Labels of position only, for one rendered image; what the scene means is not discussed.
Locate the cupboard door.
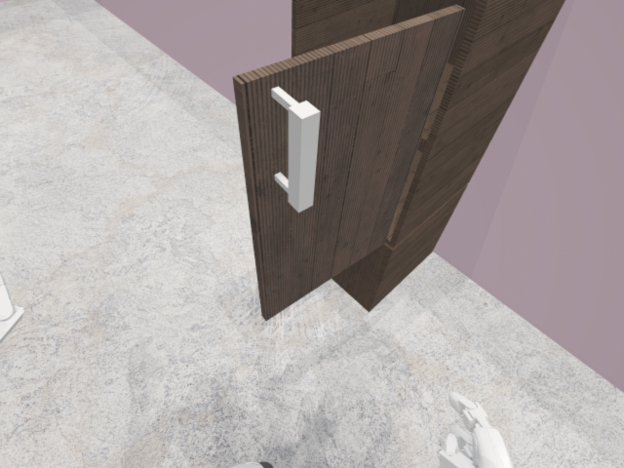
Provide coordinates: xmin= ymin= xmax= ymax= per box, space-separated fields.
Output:
xmin=233 ymin=5 xmax=466 ymax=321

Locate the robot left hand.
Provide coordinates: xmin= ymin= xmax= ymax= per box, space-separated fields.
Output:
xmin=0 ymin=272 xmax=24 ymax=343

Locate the handle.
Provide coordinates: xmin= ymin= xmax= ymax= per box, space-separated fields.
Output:
xmin=271 ymin=86 xmax=321 ymax=213

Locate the robot right hand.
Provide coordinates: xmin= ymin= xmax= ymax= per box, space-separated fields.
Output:
xmin=440 ymin=392 xmax=514 ymax=468

